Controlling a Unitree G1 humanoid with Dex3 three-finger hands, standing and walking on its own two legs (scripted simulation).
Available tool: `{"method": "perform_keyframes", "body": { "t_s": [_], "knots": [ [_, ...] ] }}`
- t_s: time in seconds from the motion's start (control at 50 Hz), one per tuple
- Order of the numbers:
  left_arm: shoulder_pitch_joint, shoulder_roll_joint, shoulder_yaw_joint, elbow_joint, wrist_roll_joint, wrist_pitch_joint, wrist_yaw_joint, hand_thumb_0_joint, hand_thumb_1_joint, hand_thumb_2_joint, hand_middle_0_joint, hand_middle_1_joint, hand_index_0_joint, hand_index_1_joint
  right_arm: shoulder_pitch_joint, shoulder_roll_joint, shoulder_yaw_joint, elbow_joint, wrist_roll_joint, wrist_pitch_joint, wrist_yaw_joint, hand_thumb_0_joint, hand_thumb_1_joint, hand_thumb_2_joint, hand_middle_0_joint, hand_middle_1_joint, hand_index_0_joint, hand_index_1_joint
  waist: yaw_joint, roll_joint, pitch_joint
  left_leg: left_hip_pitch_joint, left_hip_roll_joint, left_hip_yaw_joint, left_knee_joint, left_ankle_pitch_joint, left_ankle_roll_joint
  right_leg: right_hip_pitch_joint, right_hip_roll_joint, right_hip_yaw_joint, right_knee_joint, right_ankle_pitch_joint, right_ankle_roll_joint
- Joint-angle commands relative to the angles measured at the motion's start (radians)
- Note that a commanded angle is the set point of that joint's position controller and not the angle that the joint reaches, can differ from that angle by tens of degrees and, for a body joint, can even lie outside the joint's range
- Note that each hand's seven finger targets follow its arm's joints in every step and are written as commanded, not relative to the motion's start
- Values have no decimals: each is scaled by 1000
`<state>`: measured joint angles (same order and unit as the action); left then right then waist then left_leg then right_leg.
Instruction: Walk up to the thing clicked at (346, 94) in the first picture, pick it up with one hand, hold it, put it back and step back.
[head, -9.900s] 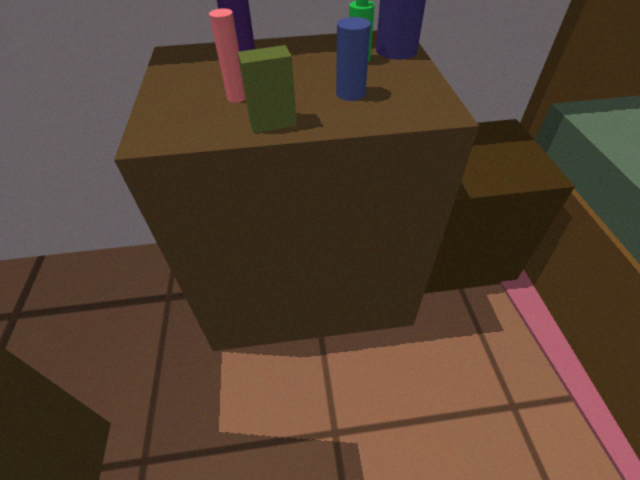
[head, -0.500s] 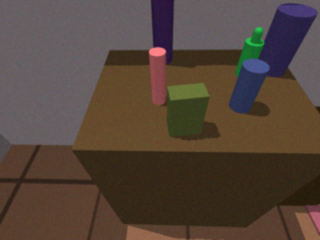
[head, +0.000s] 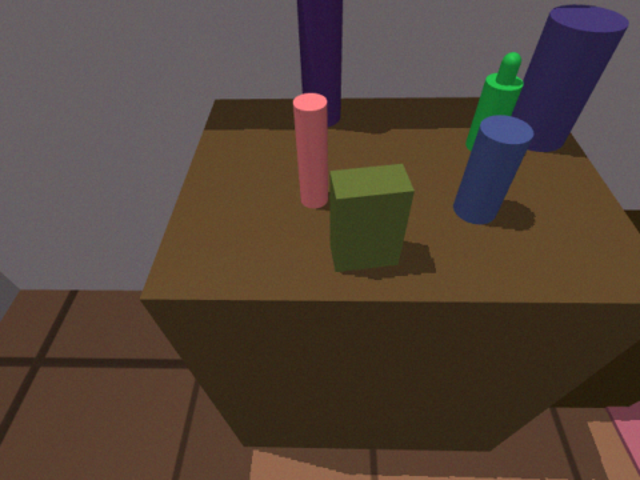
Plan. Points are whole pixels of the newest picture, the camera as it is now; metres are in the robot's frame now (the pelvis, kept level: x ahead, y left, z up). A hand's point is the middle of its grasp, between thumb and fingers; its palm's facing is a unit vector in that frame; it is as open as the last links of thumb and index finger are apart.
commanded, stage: stand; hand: right
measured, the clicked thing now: (488, 173) +0.50 -0.22 +0.10
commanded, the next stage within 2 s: rise first in 0.78 s
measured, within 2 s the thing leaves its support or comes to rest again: neither
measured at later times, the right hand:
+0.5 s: hand out of the picture +0.08 -0.25 -0.16, palm faces -0.03 +0.94 -0.34, open 7.3 cm
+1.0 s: hand out of the picture +0.11 -0.24 -0.15, palm faces +0.09 +0.94 -0.33, open 8.3 cm
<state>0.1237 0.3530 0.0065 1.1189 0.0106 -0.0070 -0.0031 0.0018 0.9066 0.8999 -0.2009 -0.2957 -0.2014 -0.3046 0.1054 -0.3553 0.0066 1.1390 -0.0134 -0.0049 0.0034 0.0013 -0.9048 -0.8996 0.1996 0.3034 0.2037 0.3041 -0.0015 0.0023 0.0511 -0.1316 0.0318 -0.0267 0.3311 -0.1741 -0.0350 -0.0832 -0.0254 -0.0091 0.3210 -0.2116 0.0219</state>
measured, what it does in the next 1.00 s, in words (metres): stands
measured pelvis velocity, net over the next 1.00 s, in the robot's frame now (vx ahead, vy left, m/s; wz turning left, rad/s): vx -0.01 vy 0.00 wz -0.01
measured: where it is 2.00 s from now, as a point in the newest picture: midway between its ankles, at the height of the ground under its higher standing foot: outside the picture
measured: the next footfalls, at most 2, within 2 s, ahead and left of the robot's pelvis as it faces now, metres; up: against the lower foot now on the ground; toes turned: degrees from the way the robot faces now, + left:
none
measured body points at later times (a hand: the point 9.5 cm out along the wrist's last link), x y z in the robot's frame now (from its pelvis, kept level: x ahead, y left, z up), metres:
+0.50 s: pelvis +0.00 +0.00 +0.00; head +0.02 +0.00 +0.45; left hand +0.08 +0.30 -0.13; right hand +0.08 -0.30 -0.13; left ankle +0.00 +0.14 -0.75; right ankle -0.02 -0.13 -0.75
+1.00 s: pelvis -0.01 +0.00 -0.01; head +0.02 +0.01 +0.44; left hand +0.11 +0.29 -0.13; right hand +0.11 -0.29 -0.12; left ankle +0.00 +0.14 -0.75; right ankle -0.02 -0.13 -0.75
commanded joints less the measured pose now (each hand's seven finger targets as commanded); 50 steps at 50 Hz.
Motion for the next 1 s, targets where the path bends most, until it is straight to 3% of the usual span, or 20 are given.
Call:
{"method": "perform_keyframes", "body": {
  "t_s": [0.0, 0.5, 0.76, 0.84, 0.86, 0.88, 0.9, 0.92, 0.94, 0.96, 0.98],
  "knots": [
    [-29, 219, 38, -54, -3, -21, 10, 0, 900, 900, -200, -300, -200, -301, -39, -213, -42, -62, 6, -22, -11, 0, -900, -900, 200, 300, 200, 300, 6, 2, -75, 33, 90, -63, -40, 162, 45, -15, -108, 66, -54, 135, -39],
    [-23, 223, 41, -58, -1, -23, 14, 0, 900, 900, -200, -300, -200, -301, -25, -212, -42, -73, 7, -22, -13, 0, -900, -900, 200, 300, 200, 300, 2, -1, -91, 62, 99, -53, -19, 230, 49, 6, -113, 69, -44, 232, -37],
    [-22, 218, 40, -56, 0, -22, 13, 0, 900, 900, -200, -300, -200, -301, -32, -217, -45, -75, 7, -20, -12, 0, -900, -900, 200, 300, 200, 300, 3, -1, -67, 47, 95, -59, -32, 162, 47, -14, -106, 69, -64, 145, -36],
    [-23, 222, 40, -58, 0, -24, 13, 0, 900, 900, -200, -300, -200, -301, -27, -210, -42, -76, 6, -20, -11, 0, -900, -900, 200, 300, 200, 300, 0, 4, -86, 52, 94, -56, -26, 188, 50, 3, -110, 68, -54, 191, -38],
    [-23, 224, 41, -57, -1, -24, 13, 0, 820, 820, -120, -220, -120, -221, -25, -209, -42, -75, 7, -20, -11, 0, -820, -820, 120, 220, 120, 220, -1, 0, -87, 55, 97, -57, -27, 200, 48, 2, -110, 68, -52, 198, -38],
    [-374, 54, 31, -408, -82, -135, 18, 0, 740, 740, -40, -140, -40, -141, -376, -28, -24, -425, 75, -95, -26, 0, -740, -740, 60, 140, 51, 140, 11, -56, -84, -72, -26, 61, 62, 92, 28, -152, 13, -22, 52, 117, -22],
    [-332, 76, 8, -442, -110, -153, 38, 0, 660, 660, -29, -60, -10, -61, -340, -69, -25, -455, 117, -138, -43, 0, -660, -660, 55, 60, 52, 60, -21, 38, -135, 0, -37, 69, 20, 24, 28, -98, 3, -17, 19, 66, -23],
    [-239, 135, 40, -359, -112, -147, 53, 0, 580, 580, -38, -22, -16, -46, -227, -153, -59, -371, 111, -131, -61, 0, -580, -580, 57, 48, 53, 48, -15, 15, -63, -41, -27, 59, 12, -26, 30, -125, 13, -21, 18, 18, -26],
    [-182, 176, 82, -297, -106, -135, 64, 0, 500, 500, -32, -22, -16, -40, -174, -196, -109, -284, 106, -118, -75, 0, -500, -500, 56, 46, 52, 46, -21, 12, -64, -80, -29, 66, 45, -13, 26, -167, 19, -28, 47, 29, -28],
    [-164, 235, 141, -302, -101, -129, 76, 0, 420, 420, -28, -32, -22, -39, -170, -262, -178, -282, 100, -114, -90, 0, -420, -420, 54, 44, 50, 44, -14, 8, -124, -77, -28, 70, 71, 19, 26, -161, 19, -27, 70, 59, -26],
    [-152, 204, 145, -279, -91, -129, 81, 0, 340, 340, -32, -30, -26, -36, -177, -231, -179, -307, 85, -120, -93, 0, -340, -340, 54, 43, 50, 43, -3, -19, -196, -62, -23, 68, 93, 50, 28, -137, 21, -24, 92, 95, -24]
  ]
}}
